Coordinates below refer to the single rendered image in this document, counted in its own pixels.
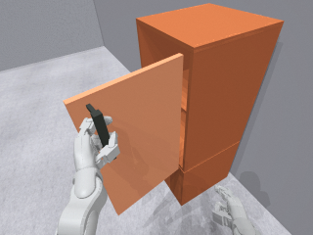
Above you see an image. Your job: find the handle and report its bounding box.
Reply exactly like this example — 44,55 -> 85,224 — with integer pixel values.
86,103 -> 116,160

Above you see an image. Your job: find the right robot hand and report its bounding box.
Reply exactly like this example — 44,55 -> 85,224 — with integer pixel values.
212,185 -> 248,230

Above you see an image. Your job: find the left robot hand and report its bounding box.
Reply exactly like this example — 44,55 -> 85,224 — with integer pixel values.
73,116 -> 120,172

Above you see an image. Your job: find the left robot forearm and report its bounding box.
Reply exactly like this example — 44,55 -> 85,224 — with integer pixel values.
55,167 -> 108,235

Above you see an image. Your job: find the cupboard door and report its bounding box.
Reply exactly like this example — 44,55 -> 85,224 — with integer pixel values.
63,53 -> 184,215

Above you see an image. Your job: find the right robot forearm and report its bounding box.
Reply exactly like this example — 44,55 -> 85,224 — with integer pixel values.
232,218 -> 261,235

